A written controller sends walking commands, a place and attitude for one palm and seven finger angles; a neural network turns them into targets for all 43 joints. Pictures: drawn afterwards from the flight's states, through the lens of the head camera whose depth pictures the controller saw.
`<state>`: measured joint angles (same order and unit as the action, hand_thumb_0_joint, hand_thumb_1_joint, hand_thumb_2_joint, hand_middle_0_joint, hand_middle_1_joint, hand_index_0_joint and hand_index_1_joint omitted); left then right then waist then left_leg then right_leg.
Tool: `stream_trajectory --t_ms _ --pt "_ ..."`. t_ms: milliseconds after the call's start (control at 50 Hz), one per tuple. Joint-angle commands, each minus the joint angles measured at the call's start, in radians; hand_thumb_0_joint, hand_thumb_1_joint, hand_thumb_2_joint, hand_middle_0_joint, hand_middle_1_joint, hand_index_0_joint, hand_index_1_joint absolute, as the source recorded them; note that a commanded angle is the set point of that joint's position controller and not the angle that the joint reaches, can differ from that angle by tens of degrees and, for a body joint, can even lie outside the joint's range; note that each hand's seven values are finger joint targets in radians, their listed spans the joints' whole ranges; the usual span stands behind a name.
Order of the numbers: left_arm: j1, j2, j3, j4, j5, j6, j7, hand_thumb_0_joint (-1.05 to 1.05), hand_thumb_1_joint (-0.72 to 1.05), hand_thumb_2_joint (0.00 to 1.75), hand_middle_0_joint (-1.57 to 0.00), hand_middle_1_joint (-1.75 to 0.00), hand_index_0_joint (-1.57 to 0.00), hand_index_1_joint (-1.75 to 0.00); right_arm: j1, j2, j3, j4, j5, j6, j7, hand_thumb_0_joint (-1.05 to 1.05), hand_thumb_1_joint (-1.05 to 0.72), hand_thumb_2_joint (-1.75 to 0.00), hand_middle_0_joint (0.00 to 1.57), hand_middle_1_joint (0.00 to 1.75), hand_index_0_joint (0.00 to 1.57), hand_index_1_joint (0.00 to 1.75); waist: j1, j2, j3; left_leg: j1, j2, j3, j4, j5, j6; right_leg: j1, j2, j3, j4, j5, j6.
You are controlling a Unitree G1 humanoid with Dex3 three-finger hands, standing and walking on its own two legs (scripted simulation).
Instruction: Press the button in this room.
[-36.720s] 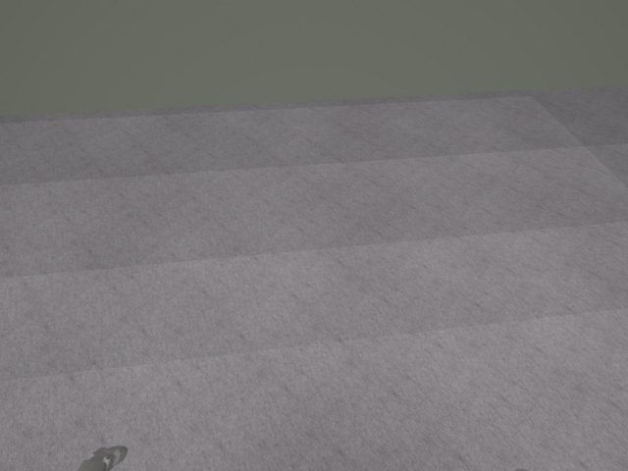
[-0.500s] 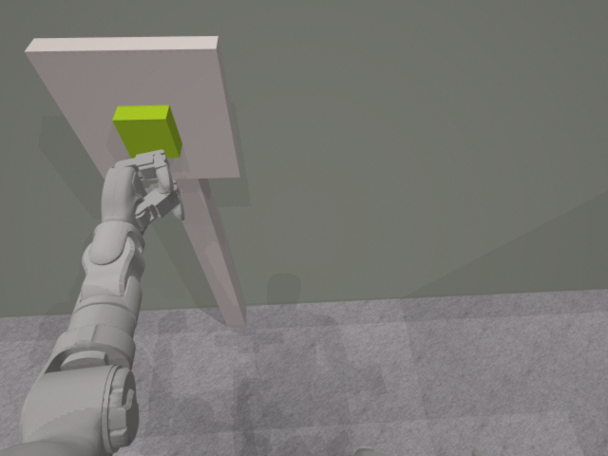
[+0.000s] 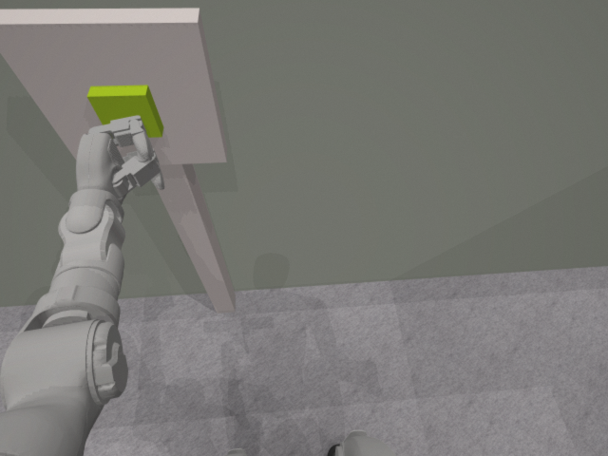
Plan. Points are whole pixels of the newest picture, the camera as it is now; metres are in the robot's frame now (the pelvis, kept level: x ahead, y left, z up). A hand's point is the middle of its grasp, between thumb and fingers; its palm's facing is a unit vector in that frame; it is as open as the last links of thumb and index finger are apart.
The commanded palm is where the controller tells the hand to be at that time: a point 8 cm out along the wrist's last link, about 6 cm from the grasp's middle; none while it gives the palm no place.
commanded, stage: press the button with the knuckle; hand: left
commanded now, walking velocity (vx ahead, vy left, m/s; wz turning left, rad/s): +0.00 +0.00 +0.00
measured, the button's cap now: (129, 108) +0.53 +0.21 +0.13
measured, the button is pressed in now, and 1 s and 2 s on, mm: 10 8 0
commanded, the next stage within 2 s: hold the button down briefly in 0.32 s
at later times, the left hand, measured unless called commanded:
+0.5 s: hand (152, 159) +0.48 +0.18 +0.09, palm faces +0.07 -1.00 -0.02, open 2.8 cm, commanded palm +0.49 +0.22 +0.10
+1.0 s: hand (155, 163) +0.47 +0.18 +0.09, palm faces +0.07 -1.00 -0.01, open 2.9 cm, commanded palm +0.45 +0.22 +0.10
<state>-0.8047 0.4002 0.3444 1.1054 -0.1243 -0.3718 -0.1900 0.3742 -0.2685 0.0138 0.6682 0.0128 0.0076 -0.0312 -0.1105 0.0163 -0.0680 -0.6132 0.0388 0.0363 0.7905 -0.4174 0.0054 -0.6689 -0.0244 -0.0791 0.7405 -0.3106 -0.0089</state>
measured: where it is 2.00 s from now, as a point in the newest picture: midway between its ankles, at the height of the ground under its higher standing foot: outside the picture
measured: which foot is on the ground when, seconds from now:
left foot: down 0.00-1.00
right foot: down 0.00-1.00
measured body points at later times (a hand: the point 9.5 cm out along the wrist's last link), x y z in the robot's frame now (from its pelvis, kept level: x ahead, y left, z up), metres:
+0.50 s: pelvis -0.03 +0.00 -0.01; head +0.08 +0.01 +0.43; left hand +0.47 +0.24 +0.10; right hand -0.02 -0.27 -0.12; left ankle -0.02 +0.11 -0.71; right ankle +0.02 -0.12 -0.71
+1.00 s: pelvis -0.02 +0.00 -0.01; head +0.07 +0.00 +0.43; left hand +0.46 +0.23 +0.10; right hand -0.01 -0.27 -0.12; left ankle -0.02 +0.11 -0.71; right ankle +0.02 -0.12 -0.71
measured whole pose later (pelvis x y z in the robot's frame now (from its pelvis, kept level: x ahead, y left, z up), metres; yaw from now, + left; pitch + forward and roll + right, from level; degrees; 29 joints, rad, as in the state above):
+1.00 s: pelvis -0.02 +0.00 -0.01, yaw +1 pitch +15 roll -1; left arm -0.89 0.44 0.34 1.20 -0.12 -0.40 -0.15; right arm 0.41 -0.28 0.03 0.68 -0.01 -0.04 -0.02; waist -0.14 0.02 -0.08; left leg -0.70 0.04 0.02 0.84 -0.40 0.00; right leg -0.74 -0.02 -0.09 0.77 -0.29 -0.01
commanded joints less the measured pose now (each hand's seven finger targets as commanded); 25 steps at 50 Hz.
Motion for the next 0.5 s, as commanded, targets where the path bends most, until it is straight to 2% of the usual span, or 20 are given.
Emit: stream_trajectory --t_ms 0,20,80,100,120,160,180,240,260,300,360,420,440,460,480 --pt "-0.603 0.206 -0.015 -0.179 0.000 -0.055 0.016 0.00 0.90 0.90 -1.30 -1.50 -1.30 -1.50 0.117 -0.159 -0.050 -0.059 0.001 -0.025 -0.008 0.00 -0.90 -0.90 0.20 0.30 0.20 0.30 -0.077 0.044 -0.352 0.135 -0.029 -0.055 -0.088 0.262 0.017 0.170 0.038 0.056 -0.062 0.225 -0.003" --pt "-0.616 0.216 -0.008 -0.171 0.002 -0.054 0.020 0.00 0.90 0.90 -1.30 -1.50 -1.30 -1.50 0.119 -0.161 -0.050 -0.057 0.000 -0.027 -0.008 0.00 -0.90 -0.90 0.20 0.30 0.20 0.30 -0.075 0.068 -0.350 0.135 -0.031 -0.056 -0.088 0.245 0.015 0.156 0.038 0.057 -0.064 0.201 -0.003" --pt "-0.658 0.240 0.001 -0.173 0.011 -0.066 0.029 0.00 0.90 0.90 -1.30 -1.50 -1.30 -1.50 0.134 -0.165 -0.049 -0.050 -0.006 -0.030 -0.006 0.00 -0.90 -0.90 0.20 0.30 0.20 0.30 -0.086 0.071 -0.399 0.154 -0.029 -0.066 -0.078 0.262 0.016 0.152 0.039 0.057 -0.057 0.205 -0.003" --pt "-0.651 0.231 -0.003 -0.146 0.011 -0.065 0.030 0.00 0.90 0.90 -1.30 -1.50 -1.30 -1.50 0.137 -0.165 -0.048 -0.049 -0.006 -0.032 -0.006 0.00 -0.90 -0.90 0.20 0.30 0.20 0.30 -0.087 0.047 -0.388 0.142 -0.030 -0.068 -0.078 0.255 0.017 0.150 0.040 0.055 -0.058 0.198 -0.002" --pt "-0.670 0.232 -0.007 -0.143 0.012 -0.066 0.030 0.00 0.90 0.90 -1.30 -1.50 -1.30 -1.50 0.138 -0.167 -0.046 -0.047 -0.007 -0.032 -0.006 0.00 -0.90 -0.90 0.20 0.30 0.20 0.30 -0.092 0.055 -0.379 0.135 -0.029 -0.070 -0.078 0.236 0.016 0.137 0.040 0.055 -0.058 0.181 -0.002" --pt "-0.713 0.221 -0.018 -0.124 0.005 -0.062 0.032 0.00 0.90 0.90 -1.30 -1.50 -1.30 -1.50 0.146 -0.169 -0.044 -0.040 -0.007 -0.037 -0.007 0.00 -0.90 -0.90 0.20 0.30 0.20 0.30 -0.115 0.021 -0.353 0.108 -0.030 -0.070 -0.079 0.200 0.021 0.132 0.041 0.058 -0.069 0.156 0.002" --pt "-0.728 0.264 0.009 -0.123 0.009 -0.065 0.034 0.00 0.90 0.90 -1.30 -1.50 -1.30 -1.50 0.151 -0.175 -0.045 -0.037 -0.008 -0.038 -0.009 0.00 -0.90 -0.90 0.20 0.30 0.20 0.30 -0.110 0.037 -0.371 0.109 -0.029 -0.073 -0.081 0.196 0.019 0.137 0.041 0.059 -0.065 0.151 0.001" --pt "-0.758 0.251 -0.017 -0.105 0.016 -0.063 0.035 0.00 0.90 0.90 -1.30 -1.50 -1.30 -1.50 0.150 -0.174 -0.038 -0.037 -0.007 -0.046 -0.010 0.00 -0.90 -0.90 0.20 0.30 0.20 0.30 -0.121 0.070 -0.352 0.099 -0.031 -0.076 -0.082 0.150 0.019 0.103 0.040 0.059 -0.069 0.105 0.000" --pt "-0.779 0.256 -0.016 -0.116 0.018 -0.070 0.037 0.00 0.90 0.90 -1.30 -1.50 -1.30 -1.50 0.154 -0.174 -0.038 -0.035 -0.010 -0.048 -0.009 0.00 -0.90 -0.90 0.20 0.30 0.20 0.30 -0.123 0.096 -0.357 0.109 -0.031 -0.080 -0.079 0.156 0.018 0.092 0.040 0.059 -0.067 0.102 -0.003" --pt "-0.783 0.256 -0.020 -0.115 0.020 -0.076 0.041 0.00 0.90 0.90 -1.30 -1.50 -1.30 -1.50 0.156 -0.176 -0.038 -0.034 -0.011 -0.052 -0.007 0.00 -0.90 -0.90 0.20 0.30 0.20 0.30 -0.126 0.101 -0.383 0.126 -0.029 -0.084 -0.075 0.156 0.017 0.080 0.041 0.056 -0.065 0.094 -0.001" --pt "-0.802 0.268 -0.013 -0.102 0.017 -0.084 0.048 0.00 0.90 0.90 -1.30 -1.50 -1.30 -1.50 0.162 -0.182 -0.037 -0.032 -0.015 -0.060 -0.008 0.00 -0.90 -0.90 0.20 0.30 0.20 0.30 -0.136 0.087 -0.379 0.115 -0.027 -0.092 -0.075 0.132 0.018 0.068 0.042 0.055 -0.066 0.073 -0.002" --pt "-0.820 0.242 -0.042 -0.083 0.014 -0.083 0.052 0.00 0.90 0.90 -1.30 -1.50 -1.30 -1.50 0.160 -0.186 -0.032 -0.029 -0.013 -0.071 -0.008 0.00 -0.90 -0.90 0.20 0.30 0.20 0.30 -0.147 0.095 -0.350 0.093 -0.028 -0.095 -0.084 0.058 0.017 0.038 0.041 0.057 -0.071 0.018 0.000" --pt "-0.829 0.275 -0.019 -0.095 0.014 -0.086 0.056 0.00 0.90 0.90 -1.30 -1.50 -1.30 -1.50 0.162 -0.190 -0.033 -0.029 -0.014 -0.075 -0.009 0.00 -0.90 -0.90 0.20 0.30 0.20 0.30 -0.146 0.085 -0.357 0.083 -0.028 -0.095 -0.084 0.043 0.019 0.047 0.040 0.059 -0.072 0.011 0.001" --pt "-0.825 0.285 -0.014 -0.087 0.017 -0.088 0.058 0.00 0.90 0.90 -1.30 -1.50 -1.30 -1.50 0.163 -0.192 -0.032 -0.032 -0.015 -0.077 -0.010 0.00 -0.90 -0.90 0.20 0.30 0.20 0.30 -0.143 0.091 -0.364 0.078 -0.030 -0.094 -0.084 0.044 0.020 0.055 0.040 0.061 -0.070 0.011 -0.001" --pt "-0.826 0.284 -0.019 -0.081 0.018 -0.088 0.057 0.00 0.90 0.90 -1.30 -1.50 -1.30 -1.50 0.167 -0.193 -0.032 -0.032 -0.013 -0.078 -0.011 0.00 -0.90 -0.90 0.20 0.30 0.20 0.30 -0.150 0.067 -0.368 0.072 -0.029 -0.094 -0.083 0.045 0.022 0.061 0.040 0.062 -0.071 0.013 0.002"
